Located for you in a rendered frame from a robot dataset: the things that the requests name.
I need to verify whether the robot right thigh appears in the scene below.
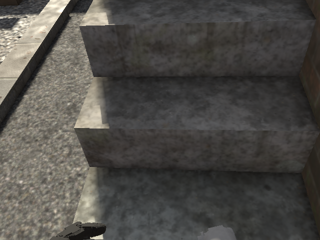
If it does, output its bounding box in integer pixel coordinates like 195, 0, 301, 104
197, 225, 236, 240

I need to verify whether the left robot hand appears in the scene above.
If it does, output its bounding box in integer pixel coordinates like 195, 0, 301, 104
50, 221, 106, 240

